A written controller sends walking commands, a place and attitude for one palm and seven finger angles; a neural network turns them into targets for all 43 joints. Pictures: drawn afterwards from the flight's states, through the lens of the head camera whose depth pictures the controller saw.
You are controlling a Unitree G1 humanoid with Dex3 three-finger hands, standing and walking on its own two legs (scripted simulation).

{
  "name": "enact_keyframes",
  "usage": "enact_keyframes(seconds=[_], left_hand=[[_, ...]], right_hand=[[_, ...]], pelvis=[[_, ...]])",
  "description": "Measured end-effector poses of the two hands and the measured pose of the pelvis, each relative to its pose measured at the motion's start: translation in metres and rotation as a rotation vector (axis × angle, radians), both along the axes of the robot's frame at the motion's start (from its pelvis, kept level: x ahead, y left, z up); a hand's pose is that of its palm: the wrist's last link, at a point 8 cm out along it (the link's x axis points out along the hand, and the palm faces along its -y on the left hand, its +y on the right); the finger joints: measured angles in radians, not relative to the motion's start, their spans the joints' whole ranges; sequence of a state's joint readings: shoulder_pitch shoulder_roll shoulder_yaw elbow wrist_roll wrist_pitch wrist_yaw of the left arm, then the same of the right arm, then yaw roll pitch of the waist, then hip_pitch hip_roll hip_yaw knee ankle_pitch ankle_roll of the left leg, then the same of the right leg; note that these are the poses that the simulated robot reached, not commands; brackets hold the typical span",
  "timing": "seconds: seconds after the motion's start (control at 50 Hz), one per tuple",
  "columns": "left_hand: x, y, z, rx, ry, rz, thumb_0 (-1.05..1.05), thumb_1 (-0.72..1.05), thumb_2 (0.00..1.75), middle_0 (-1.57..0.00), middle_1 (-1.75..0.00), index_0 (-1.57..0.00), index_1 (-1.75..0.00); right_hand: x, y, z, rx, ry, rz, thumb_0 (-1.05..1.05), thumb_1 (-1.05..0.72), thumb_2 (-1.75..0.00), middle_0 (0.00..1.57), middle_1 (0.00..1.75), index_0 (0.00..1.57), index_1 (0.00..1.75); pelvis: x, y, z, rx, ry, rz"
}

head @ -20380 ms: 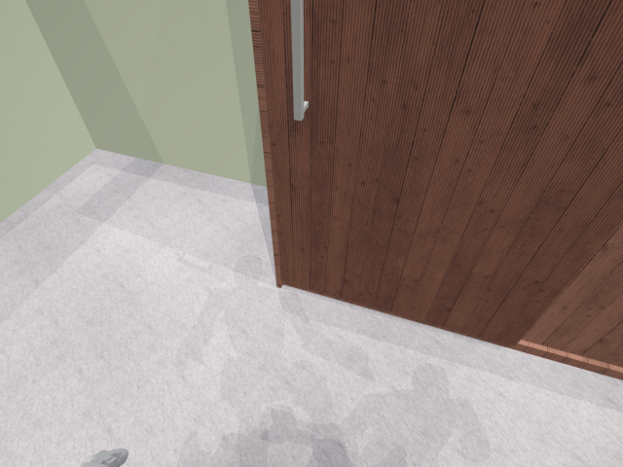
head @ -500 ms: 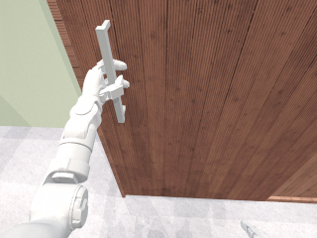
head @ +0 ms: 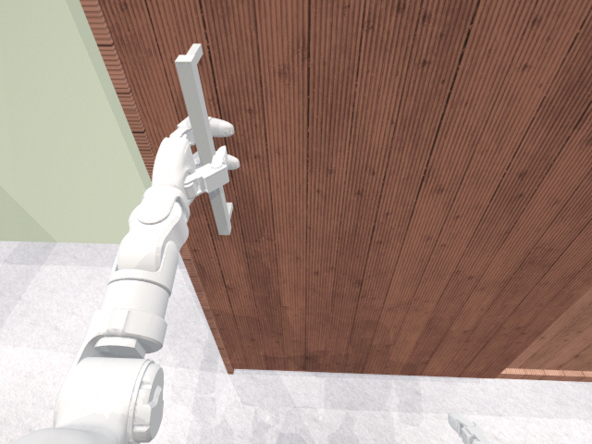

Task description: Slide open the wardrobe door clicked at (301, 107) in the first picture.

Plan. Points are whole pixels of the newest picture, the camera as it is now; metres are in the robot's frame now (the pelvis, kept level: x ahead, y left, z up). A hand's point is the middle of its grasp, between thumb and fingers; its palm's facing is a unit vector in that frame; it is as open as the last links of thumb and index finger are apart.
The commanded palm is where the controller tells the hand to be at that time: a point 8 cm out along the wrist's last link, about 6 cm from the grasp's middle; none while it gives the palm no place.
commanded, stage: grip the handle and tug to test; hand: left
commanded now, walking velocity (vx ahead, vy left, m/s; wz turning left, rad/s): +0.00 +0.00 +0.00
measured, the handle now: (212, 153) +0.47 +0.14 +0.17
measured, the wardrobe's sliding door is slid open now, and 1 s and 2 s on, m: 0.00 0.01 0.08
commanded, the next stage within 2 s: tug the door sideways, standing still in 0.18 s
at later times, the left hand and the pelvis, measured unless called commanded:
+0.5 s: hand (220, 173) +0.41 +0.12 +0.18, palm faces +0.00 -1.00 -0.01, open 5.5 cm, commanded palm +0.39 +0.15 +0.18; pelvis +0.02 +0.00 +0.00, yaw +1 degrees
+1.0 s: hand (231, 174) +0.41 +0.10 +0.18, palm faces +0.04 -1.00 -0.06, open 5.7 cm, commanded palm +0.39 +0.10 +0.18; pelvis -0.01 +0.00 +0.00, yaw +4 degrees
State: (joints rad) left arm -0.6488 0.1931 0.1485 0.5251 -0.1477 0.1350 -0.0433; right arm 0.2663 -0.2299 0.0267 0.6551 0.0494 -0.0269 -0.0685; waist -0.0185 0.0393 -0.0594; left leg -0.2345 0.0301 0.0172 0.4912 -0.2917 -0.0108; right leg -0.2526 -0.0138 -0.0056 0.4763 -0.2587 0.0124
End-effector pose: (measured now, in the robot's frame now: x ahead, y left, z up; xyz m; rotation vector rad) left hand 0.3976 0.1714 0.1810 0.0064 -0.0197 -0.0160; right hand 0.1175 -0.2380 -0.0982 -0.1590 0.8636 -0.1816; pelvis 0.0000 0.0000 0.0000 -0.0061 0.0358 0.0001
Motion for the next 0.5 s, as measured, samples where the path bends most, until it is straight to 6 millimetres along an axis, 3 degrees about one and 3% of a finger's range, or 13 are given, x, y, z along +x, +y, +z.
enact_keyframes(seconds=[0.34, 0.5], left_hand=[[-0.010, 0.002, 0.000, 0.005, -0.016, 0.002, 0.02, 0.79, 0.80, -0.34, -1.40, -0.31, -1.38], [-0.008, 0.001, 0.002, 0.003, 0.020, 0.017, 0.02, 0.76, 0.83, -0.38, -1.40, -0.36, -1.39]], right_hand=[[0.048, 0.003, 0.015, 0.015, -0.083, 0.012, 0.02, -0.91, -0.90, 0.20, 0.30, 0.20, 0.30], [0.067, 0.011, 0.012, -0.014, -0.054, 0.086, 0.02, -0.91, -0.90, 0.20, 0.30, 0.20, 0.30]], pelvis=[[0.025, 0.001, 0.001, -0.001, -0.002, -0.018], [0.022, 0.001, 0.000, -0.004, -0.003, 0.026]])
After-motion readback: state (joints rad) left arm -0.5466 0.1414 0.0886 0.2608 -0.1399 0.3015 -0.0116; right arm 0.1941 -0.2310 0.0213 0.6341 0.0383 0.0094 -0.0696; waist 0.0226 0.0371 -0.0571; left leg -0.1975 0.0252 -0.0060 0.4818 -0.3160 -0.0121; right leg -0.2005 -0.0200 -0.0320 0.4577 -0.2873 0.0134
